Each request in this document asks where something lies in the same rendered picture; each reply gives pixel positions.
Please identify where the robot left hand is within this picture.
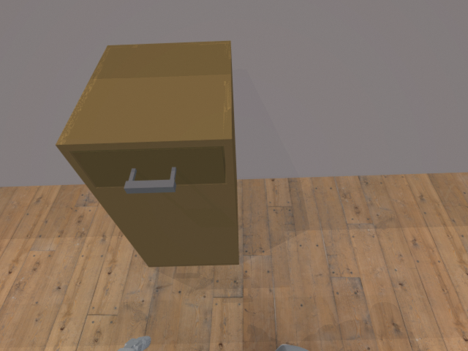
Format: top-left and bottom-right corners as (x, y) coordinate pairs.
(118, 336), (151, 351)

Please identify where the drawer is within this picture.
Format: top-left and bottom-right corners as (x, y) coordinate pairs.
(72, 146), (225, 187)

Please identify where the cabinet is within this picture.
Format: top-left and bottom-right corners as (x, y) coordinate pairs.
(56, 41), (239, 267)

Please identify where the handle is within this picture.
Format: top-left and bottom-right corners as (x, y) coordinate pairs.
(124, 167), (176, 194)

